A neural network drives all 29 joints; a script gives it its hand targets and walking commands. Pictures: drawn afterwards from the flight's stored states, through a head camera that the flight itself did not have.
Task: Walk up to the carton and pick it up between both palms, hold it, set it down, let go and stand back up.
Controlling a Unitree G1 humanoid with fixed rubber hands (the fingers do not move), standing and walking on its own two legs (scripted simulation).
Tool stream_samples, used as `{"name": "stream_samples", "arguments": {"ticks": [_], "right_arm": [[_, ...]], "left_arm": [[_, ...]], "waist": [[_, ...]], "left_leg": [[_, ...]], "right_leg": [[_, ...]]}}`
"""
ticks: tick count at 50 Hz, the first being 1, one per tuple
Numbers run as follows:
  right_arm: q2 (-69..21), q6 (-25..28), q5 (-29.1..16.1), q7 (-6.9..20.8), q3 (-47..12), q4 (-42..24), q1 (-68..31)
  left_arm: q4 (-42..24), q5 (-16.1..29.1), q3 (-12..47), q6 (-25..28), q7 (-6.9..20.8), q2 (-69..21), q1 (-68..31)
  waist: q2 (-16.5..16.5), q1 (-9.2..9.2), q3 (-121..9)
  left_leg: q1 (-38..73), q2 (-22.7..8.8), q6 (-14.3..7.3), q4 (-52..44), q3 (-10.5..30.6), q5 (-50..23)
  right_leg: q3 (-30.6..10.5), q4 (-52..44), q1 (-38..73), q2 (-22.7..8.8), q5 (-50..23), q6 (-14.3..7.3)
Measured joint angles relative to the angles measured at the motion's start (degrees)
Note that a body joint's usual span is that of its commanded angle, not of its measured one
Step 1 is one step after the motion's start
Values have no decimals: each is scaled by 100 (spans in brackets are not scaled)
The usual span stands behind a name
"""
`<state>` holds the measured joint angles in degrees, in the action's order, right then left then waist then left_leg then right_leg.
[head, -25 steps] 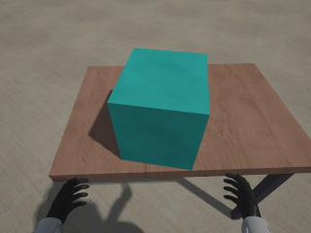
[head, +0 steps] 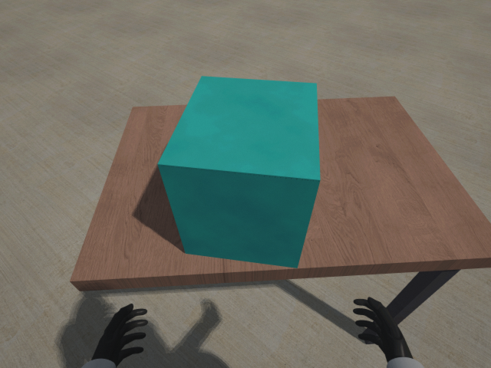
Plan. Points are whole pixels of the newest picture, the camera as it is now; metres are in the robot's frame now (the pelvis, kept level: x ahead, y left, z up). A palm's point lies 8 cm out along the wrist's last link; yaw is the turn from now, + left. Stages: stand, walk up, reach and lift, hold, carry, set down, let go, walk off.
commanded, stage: let go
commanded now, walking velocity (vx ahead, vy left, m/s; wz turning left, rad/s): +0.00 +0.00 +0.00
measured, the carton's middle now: (249, 171) +0.45 +0.00 +0.07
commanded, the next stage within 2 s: stand in 0.34 s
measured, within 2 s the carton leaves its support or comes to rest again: neither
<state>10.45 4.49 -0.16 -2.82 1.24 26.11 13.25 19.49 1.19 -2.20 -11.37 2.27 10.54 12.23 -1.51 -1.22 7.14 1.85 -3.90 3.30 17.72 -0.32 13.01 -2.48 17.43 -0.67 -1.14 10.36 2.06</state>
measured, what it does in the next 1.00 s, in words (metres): stands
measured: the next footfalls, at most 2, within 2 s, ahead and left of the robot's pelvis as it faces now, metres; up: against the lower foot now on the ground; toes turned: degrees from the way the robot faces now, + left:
none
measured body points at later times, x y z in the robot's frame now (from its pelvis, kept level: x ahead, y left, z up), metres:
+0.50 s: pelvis +0.01 +0.00 -0.01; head +0.01 +0.00 +0.44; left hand +0.17 +0.28 -0.08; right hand +0.16 -0.27 -0.10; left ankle -0.03 +0.15 -0.75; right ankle +0.00 -0.15 -0.75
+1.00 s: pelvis -0.01 +0.01 -0.01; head -0.02 +0.01 +0.44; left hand +0.09 +0.33 -0.10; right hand +0.13 -0.29 -0.10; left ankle -0.03 +0.15 -0.75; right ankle +0.00 -0.15 -0.75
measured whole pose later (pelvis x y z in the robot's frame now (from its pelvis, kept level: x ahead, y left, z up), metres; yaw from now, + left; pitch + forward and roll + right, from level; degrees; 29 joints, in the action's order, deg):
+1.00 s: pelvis -0.01 +0.01 -0.01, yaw +1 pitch -4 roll +0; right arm 20.8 2.2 0.7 1.6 4.4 44.4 11.7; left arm 42.3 -1.1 -2.3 1.9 0.4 22.2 14.8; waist -0.3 -0.8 2.5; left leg -6.4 -1.4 1.7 26.2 0.2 16.0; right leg -2.5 27.2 -9.2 -3.5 14.3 3.4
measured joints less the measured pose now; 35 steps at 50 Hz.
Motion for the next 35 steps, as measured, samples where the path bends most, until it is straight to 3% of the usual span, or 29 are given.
{"name": "stream_samples", "arguments": {"ticks": [9, 18, 25, 35], "right_arm": [[77, 390, 117, 228, 84, 831, -157], [33, 814, 133, 208, 29, 1244, -231], [607, 31, 210, 336, 282, 1310, -74], [1098, -149, 174, 460, 489, 1541, 97]], "left_arm": [[463, -168, -11, 113, -176, -178, -119], [654, -163, -25, 295, -194, -118, -120], [1318, -329, -257, 1091, -126, 510, -18], [1719, -244, -337, 1326, -141, 1121, 260]], "waist": [[67, 10, -58], [75, 40, -133], [43, 63, -502], [100, 1, -574]], "left_leg": [[-117, -42, 24, 52, -54, 47], [-169, -32, 8, 86, -88, 89], [-783, 48, -48, 795, 56, 423], [-903, 173, -122, 999, 86, 513]], "right_leg": [[-52, 99, -167, 46, 47, -28], [-85, 208, -266, 39, 118, -11], [27, 847, -786, -41, 464, 19], [40, 1102, -906, -161, 598, 76]]}}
